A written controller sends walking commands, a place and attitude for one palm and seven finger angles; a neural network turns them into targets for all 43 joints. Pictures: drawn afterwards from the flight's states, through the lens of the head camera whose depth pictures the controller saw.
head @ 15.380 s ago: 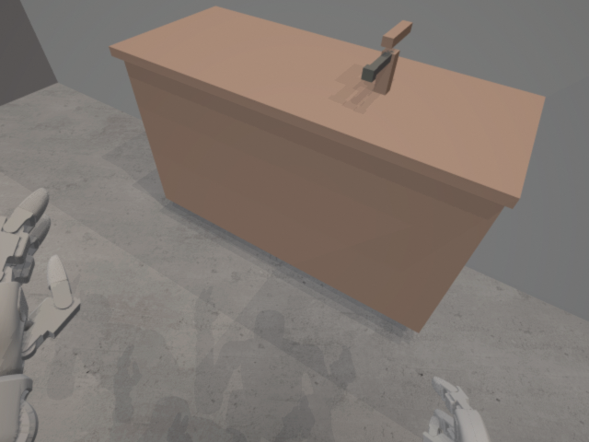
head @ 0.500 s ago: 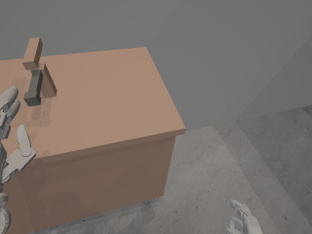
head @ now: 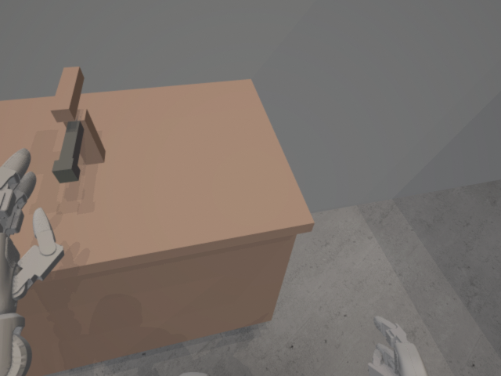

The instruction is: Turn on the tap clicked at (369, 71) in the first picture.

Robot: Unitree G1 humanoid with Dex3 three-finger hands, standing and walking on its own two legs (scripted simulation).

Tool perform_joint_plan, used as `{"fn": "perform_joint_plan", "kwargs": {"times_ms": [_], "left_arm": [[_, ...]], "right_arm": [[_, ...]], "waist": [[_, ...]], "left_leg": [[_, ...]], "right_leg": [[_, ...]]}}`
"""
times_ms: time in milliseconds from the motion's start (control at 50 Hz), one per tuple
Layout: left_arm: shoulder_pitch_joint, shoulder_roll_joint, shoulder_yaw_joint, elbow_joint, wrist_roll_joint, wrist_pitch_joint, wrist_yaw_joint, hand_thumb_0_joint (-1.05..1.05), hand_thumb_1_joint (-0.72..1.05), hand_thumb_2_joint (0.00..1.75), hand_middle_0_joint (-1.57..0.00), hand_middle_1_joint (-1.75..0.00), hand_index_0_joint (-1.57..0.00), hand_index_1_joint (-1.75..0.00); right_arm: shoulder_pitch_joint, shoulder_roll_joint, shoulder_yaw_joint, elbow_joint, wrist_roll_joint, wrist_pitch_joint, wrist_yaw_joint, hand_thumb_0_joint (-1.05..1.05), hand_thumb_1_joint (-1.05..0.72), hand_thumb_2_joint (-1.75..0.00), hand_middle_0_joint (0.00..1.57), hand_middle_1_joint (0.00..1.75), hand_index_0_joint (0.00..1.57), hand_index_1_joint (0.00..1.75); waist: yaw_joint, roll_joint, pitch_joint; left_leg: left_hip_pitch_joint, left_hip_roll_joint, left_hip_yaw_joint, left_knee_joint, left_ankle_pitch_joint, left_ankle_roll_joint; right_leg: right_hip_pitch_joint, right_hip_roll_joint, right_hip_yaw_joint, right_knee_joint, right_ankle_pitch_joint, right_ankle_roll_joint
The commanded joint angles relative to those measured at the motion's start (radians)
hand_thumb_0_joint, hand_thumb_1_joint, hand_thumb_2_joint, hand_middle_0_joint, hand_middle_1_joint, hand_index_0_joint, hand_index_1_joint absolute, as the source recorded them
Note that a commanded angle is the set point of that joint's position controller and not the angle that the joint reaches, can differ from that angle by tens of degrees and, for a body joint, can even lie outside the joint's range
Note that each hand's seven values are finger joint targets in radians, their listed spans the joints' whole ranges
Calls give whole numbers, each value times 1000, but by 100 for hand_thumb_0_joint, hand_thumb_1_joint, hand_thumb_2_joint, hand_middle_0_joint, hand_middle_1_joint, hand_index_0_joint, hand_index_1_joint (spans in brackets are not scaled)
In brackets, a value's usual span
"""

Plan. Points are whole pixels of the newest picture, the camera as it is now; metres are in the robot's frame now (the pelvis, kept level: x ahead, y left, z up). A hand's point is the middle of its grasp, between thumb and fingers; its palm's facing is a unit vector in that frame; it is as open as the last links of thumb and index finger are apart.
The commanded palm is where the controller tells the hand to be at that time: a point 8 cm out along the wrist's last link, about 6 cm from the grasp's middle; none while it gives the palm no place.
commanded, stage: come to a stop and stand still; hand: left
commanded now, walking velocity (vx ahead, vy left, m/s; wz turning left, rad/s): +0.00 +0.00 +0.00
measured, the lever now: (66, 170) +0.37 +0.33 +0.11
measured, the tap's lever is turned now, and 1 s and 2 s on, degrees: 0 0 0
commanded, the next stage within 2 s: look again from close up in 0.62 s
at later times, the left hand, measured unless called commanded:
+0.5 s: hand (42, 205) +0.26 +0.29 +0.17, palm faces +0.38 -0.86 -0.34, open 7.4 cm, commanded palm +0.21 +0.32 +0.18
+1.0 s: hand (49, 194) +0.28 +0.28 +0.17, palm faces +0.32 -0.84 -0.44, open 7.4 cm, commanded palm +0.21 +0.32 +0.18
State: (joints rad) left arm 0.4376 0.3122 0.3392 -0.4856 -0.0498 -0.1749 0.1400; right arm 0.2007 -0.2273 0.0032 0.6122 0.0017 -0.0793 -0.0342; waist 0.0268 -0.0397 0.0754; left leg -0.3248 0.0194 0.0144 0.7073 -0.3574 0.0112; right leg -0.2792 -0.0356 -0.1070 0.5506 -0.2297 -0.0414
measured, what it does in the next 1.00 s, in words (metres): steps on the spot: left foot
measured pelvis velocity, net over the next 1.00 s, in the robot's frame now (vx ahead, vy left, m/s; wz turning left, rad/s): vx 0.05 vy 0.04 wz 0.00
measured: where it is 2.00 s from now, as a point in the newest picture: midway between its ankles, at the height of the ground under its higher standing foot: outside the picture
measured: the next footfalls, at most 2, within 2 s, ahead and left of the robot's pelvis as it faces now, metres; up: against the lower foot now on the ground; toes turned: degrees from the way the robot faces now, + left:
left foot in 0.04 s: +0.08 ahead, +0.15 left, +0.00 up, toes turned -1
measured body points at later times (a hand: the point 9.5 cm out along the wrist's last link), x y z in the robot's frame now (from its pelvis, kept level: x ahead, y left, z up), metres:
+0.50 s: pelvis +0.04 +0.04 +0.01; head +0.06 +0.06 +0.46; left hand +0.24 +0.33 +0.19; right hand +0.22 -0.17 -0.07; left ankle +0.04 +0.15 -0.73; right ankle +0.05 -0.09 -0.73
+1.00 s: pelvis +0.05 +0.04 +0.00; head +0.09 +0.05 +0.45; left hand +0.25 +0.33 +0.20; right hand +0.20 -0.20 -0.08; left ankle +0.04 +0.15 -0.73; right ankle +0.05 -0.09 -0.73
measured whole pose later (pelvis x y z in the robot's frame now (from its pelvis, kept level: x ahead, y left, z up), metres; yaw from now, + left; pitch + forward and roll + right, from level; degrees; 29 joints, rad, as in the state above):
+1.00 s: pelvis +0.05 +0.04 +0.00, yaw +0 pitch +2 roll -1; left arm 0.42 0.47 0.39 -0.44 -0.09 -0.32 0.10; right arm 0.26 -0.24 0.01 0.58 0.01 -0.19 0.05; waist 0.00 -0.03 0.05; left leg -0.29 0.02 0.03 0.54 -0.29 0.00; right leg -0.28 -0.04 -0.07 0.51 -0.27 0.02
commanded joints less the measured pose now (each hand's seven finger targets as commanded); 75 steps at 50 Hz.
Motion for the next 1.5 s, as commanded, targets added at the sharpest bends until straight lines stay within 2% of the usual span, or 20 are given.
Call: {"fn": "perform_joint_plan", "kwargs": {"times_ms": [0, 80, 180, 400, 680, 700, 720, 740, 760, 840, 960, 1000, 1100, 1180, 1260, 1340, 1380, 1420, 1460, 1480], "left_arm": [[-92, 263, 147, -308, 2, -78, 47, 0, 90, 90, -20, -30, -20, -30], [-74, 216, 149, -200, 8, -62, 32, 0, 90, 90, -20, -30, -20, -30], [-70, 177, 96, -171, 8, -57, 19, 0, 90, 90, -20, -30, -20, -30], [-78, 244, 136, -277, 3, -36, 29, 0, 90, 90, -20, -30, -20, -30], [-46, 202, 101, -230, -5, -27, 28, 0, 90, 90, -20, -30, -20, -30], [-981, 949, 338, -493, 29, -191, 16, 0, 90, 90, -20, -30, -20, -30], [-573, 446, 324, -64, 48, -125, 8, 0, 90, 90, -20, -30, -20, -30], [-441, 395, 233, 66, 25, -97, 2, 0, 90, 90, -20, -30, -20, -30], [-425, 449, 262, 11, 22, -110, -2, 0, 90, 90, -20, -30, -20, -30], [-80, 291, 122, -71, -33, -158, -32, 0, 90, 90, -20, -30, -20, -30], [-17, 376, 241, -119, -56, -221, -11, 0, 90, 90, -20, -30, -20, -30], [-67, 423, 270, -138, -59, -227, -9, 0, 90, 90, -20, -30, -20, -30], [-107, 364, 189, -156, -54, -221, -15, 0, 90, 90, -20, -30, -20, -30], [-116, 324, 148, -205, -41, -209, -23, 0, 90, 90, -20, -30, -20, -30], [-168, 309, 144, -189, -25, -186, -34, 0, 90, 90, -20, -30, -20, -30], [-182, 319, 170, -225, -22, -166, -48, 0, 90, 90, -20, -30, -20, -30], [-155, 316, 181, -206, -31, -155, -50, 0, 90, 90, -20, -30, -20, -30], [-80, 274, 161, -203, -61, -143, -43, 0, 90, 90, -20, -30, -20, -30], [-19, 309, 190, -206, -85, -136, -31, 0, 90, 90, -20, -30, -20, -30], [-17, 310, 192, -232, -93, -130, -28, 0, 90, 90, -20, -30, -20, -30]], "right_arm": [[-97, -94, -52, -156, 0, -77, -36, 0, -90, -90, 20, 30, 20, 30], [-99, -95, -38, -174, 20, -72, -24, 0, -90, -90, 20, 30, 20, 30], [-74, -100, -43, -167, 13, -90, -15, 0, -90, -90, 20, 30, 20, 30], [-99, -88, -33, -171, 9, -66, -20, 0, -90, -90, 20, 30, 20, 30], [-89, -99, -44, -182, 14, -41, -23, 0, -90, -90, 20, 30, 20, 30], [38, -109, 125, -269, 76, -36, -90, 0, -90, -90, 20, 30, 20, 30], [18, -24, -3, -218, 57, -68, -73, 0, -90, -90, 20, 30, 20, 30], [-18, -100, -9, -166, 12, -76, -31, 0, -90, -90, 20, 30, 20, 30], [-20, -137, -33, -187, -3, -88, -6, 0, -90, -90, 20, 30, 20, 30], [21, -142, -44, -194, 7, -134, 69, 0, -90, -90, 20, 30, 20, 30], [14, -140, -43, -159, 6, -162, 70, 0, -90, -90, 20, 30, 20, 30], [-10, -149, -36, -149, 8, -158, 63, 0, -90, -90, 20, 30, 20, 30], [-19, -144, -35, -129, 15, -169, 61, 0, -90, -90, 20, 30, 20, 30], [12, -138, -45, -125, 16, -180, 66, 0, -90, -90, 20, 30, 20, 30], [12, -134, -60, -147, 4, -166, 78, 0, -90, -90, 20, 30, 20, 30], [11, -126, -71, -189, 0, -141, 95, 0, -90, -90, 20, 30, 20, 30], [-19, -119, -66, -202, 13, -132, 101, 0, -90, -90, 20, 30, 20, 30], [-12, -108, -68, -193, 31, -135, 97, 0, -90, -90, 20, 30, 20, 30], [-50, -87, -53, -166, 31, -142, 80, 0, -90, -90, 20, 30, 20, 30], [-70, -86, -50, -160, 28, -140, 72, 0, -90, -90, 20, 30, 20, 30]], "waist": [[-8, 85, -115], [-9, 231, -53], [-14, 64, -142], [-10, 139, -212], [-15, 98, -194], [-63, 262, -91], [3, 110, -89], [-3, 135, -103], [7, 132, -150], [33, 27, -236], [20, -8, -220], [10, 61, -220], [10, 124, -232], [24, 147, -217], [27, 205, -186], [31, 201, -202], [35, 142, -220], [18, -23, -262], [12, -103, -207], [8, -65, -181]], "left_leg": [[185, 35, -35, -286, 117, 18], [-137, 126, -173, -441, -89, 47], [-3, 61, -71, -329, 94, 12], [107, 76, -79, -327, 420, -4], [90, 64, -59, -323, 365, -6], [-54, 25, -76, -333, 162, 24], [55, 117, -94, -309, 156, 15], [95, 64, -20, -318, 222, -2], [62, 50, -9, -281, 206, -9], [60, 10, -15, -192, 335, -2], [52, 5, -42, -193, 393, -7], [73, 7, -61, -202, 394, -5], [111, 17, -79, -217, 400, 3], [109, 80, -119, -241, 561, -9], [107, 194, -145, -309, 649, 8], [123, 229, -121, -247, 684, 32], [48, 158, -88, -165, 487, 12], [48, 32, -37, -69, 176, -21], [44, -13, -34, -11, 33, -22], [55, -12, -49, -42, 29, -20]], "right_leg": [[-30, -128, 164, -124, -141, -21], [160, 1, 77, -26, -91, 34], [174, -40, 122, -152, 71, 22], [232, -20, 69, -124, 247, 31], [234, -36, 82, -157, 275, 27], [127, 22, 77, -73, -73, 104], [-20, -33, 58, -81, -165, 47], [40, -8, 54, -109, -17, 22], [78, -35, 85, -130, 62, 18], [165, -91, 126, -106, 311, -2], [149, -90, 96, -84, 362, 16], [123, -86, 99, -75, 315, 13], [119, -87, 83, -75, 261, 18], [83, -51, 65, -31, 218, 45], [-21, -27, 73, 128, -110, 62], [-34, -19, 96, 110, -103, 63], [75, -47, 128, -40, 89, 43], [87, -142, 262, -138, 253, -23], [-9, -230, 309, -226, 117, -62], [-45, -234, 306, -247, 19, -64]]}}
